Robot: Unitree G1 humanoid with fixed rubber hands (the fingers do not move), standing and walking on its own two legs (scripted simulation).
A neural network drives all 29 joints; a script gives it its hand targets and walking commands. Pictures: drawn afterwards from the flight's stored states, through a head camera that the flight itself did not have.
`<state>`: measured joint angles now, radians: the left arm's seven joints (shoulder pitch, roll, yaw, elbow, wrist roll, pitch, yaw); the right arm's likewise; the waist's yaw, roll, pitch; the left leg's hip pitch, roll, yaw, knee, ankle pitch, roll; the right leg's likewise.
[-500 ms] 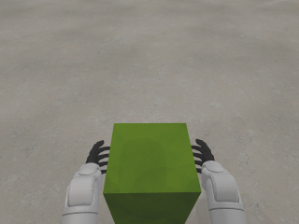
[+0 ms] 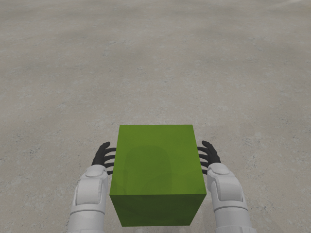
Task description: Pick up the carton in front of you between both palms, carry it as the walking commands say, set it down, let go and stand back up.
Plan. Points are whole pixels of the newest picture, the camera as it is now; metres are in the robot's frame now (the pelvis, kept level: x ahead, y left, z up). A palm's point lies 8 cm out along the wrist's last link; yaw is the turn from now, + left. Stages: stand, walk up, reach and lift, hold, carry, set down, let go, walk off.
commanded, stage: carry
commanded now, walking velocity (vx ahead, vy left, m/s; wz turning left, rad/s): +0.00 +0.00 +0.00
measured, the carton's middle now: (156, 177) +0.30 +0.00 -0.04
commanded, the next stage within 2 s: hold in 0.80 s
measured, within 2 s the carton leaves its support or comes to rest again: neither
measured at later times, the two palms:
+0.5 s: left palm (95, 175) +0.27 +0.16 +0.04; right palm (212, 173) +0.27 -0.14 +0.04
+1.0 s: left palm (82, 186) +0.24 +0.18 +0.04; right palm (203, 174) +0.27 -0.12 +0.04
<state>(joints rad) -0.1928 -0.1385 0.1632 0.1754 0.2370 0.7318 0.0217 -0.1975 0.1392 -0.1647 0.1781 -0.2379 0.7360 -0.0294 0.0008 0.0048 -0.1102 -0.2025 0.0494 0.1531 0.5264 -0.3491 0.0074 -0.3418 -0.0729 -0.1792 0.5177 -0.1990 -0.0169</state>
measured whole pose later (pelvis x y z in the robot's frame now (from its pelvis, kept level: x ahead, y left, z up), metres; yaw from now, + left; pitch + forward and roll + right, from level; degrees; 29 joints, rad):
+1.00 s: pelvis -0.02 +0.01 +0.01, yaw +5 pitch -6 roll +0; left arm -0.20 -0.14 0.16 0.20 0.25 0.70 0.01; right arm -0.19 0.14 -0.16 0.16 -0.25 0.73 -0.03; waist 0.00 0.01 0.05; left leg -0.06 -0.02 0.03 0.41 -0.25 0.03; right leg -0.15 -0.02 0.03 0.38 -0.13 0.03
